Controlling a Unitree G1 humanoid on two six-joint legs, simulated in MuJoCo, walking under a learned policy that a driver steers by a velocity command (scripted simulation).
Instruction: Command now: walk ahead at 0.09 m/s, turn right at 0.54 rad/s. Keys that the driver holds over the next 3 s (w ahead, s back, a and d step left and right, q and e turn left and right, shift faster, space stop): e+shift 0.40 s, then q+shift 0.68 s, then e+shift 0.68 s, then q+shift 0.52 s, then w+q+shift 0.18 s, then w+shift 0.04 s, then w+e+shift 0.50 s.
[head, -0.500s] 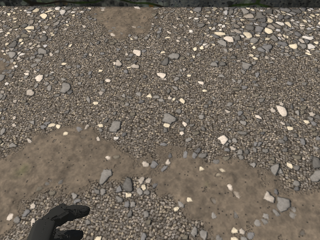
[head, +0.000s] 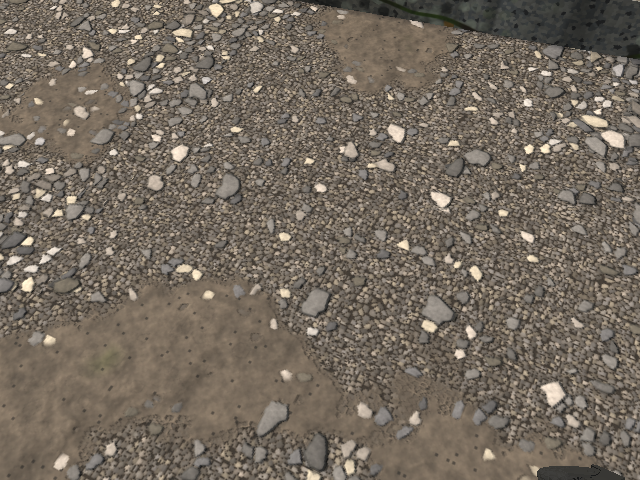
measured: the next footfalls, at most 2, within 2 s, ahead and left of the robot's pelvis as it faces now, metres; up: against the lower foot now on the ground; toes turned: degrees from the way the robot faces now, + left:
right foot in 0.20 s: +0.08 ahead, -0.16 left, +0.00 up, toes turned -15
left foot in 0.86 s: +0.12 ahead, +0.06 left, +0.00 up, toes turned -9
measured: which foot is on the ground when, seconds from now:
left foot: down 0.00-0.20, up 0.22-0.84, down 0.86-1.00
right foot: up 0.00-0.18, down 0.20-0.86, up 0.88-1.00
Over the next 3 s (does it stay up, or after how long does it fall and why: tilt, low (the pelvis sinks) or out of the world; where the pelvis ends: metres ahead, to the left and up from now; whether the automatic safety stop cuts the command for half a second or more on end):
stays up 0.51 -0.01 0.01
